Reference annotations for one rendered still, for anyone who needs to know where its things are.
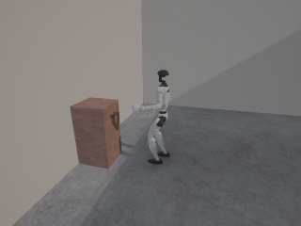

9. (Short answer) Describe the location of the right robot hand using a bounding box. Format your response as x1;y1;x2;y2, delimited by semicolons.
147;109;157;116

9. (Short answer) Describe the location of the robot torso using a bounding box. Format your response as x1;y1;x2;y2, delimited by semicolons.
156;85;169;121

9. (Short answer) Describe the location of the cabinet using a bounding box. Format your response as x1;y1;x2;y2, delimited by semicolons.
71;97;122;169

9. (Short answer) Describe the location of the robot left forearm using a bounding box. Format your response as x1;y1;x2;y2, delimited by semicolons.
139;104;161;111

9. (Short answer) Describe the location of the left robot hand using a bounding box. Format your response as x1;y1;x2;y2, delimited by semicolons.
132;105;140;112

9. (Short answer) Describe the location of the robot left foot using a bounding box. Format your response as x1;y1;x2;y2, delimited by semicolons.
148;158;163;164

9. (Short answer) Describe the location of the drawer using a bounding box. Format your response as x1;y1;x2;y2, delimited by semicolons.
103;104;119;125

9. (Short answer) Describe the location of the robot left upper arm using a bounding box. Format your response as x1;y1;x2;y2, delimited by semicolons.
157;87;165;109

